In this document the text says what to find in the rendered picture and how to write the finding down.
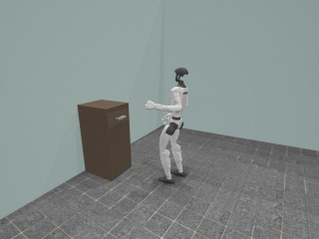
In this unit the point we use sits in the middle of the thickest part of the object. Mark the robot left upper arm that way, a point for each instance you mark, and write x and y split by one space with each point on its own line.
176 97

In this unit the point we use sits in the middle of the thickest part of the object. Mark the left robot forearm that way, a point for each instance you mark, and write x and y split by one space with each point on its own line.
164 108

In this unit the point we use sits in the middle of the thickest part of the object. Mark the cabinet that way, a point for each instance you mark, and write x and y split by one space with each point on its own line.
106 149

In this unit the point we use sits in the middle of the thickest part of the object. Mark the robot left thigh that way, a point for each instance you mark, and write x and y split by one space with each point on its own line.
168 130

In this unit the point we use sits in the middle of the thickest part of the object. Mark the drawer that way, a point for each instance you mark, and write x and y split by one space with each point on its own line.
113 117

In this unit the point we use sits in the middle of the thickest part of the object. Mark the handle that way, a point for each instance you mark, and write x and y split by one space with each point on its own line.
120 118

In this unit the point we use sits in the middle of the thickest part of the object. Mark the left robot hand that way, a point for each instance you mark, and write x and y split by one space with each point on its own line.
150 105

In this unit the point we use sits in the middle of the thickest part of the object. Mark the right robot hand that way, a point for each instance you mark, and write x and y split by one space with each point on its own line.
167 118

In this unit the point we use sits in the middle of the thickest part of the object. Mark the humanoid robot torso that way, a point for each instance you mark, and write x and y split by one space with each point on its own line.
176 116

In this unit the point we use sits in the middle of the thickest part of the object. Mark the robot right upper arm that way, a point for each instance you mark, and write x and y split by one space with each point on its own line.
186 102

